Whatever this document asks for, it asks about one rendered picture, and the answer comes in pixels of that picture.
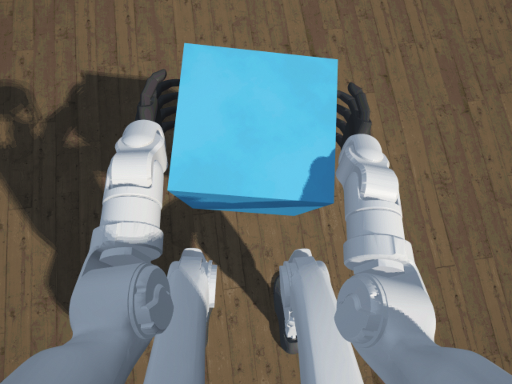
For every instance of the robot left thigh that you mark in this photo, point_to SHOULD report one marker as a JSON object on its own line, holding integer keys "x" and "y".
{"x": 178, "y": 353}

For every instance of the robot right shin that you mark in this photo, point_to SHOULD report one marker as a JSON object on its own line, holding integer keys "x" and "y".
{"x": 289, "y": 317}

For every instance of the left robot forearm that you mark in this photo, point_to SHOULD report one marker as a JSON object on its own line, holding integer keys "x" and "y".
{"x": 129, "y": 230}

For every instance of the robot right upper arm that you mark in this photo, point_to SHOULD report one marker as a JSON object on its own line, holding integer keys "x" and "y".
{"x": 391, "y": 324}

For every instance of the robot left upper arm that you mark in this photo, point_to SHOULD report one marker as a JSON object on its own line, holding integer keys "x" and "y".
{"x": 114, "y": 314}

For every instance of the right robot hand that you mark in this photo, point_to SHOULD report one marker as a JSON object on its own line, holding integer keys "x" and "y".
{"x": 357, "y": 117}

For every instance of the left robot hand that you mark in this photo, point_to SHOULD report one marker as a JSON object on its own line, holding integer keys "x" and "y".
{"x": 149, "y": 107}

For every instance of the right robot forearm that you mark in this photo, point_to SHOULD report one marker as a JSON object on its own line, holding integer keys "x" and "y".
{"x": 375, "y": 236}

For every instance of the carton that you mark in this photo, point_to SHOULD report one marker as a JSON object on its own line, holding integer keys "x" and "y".
{"x": 255, "y": 131}

